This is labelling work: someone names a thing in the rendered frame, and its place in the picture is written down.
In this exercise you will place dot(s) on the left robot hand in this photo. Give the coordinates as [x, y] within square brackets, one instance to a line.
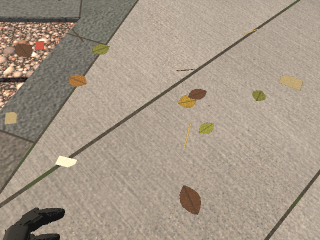
[33, 220]

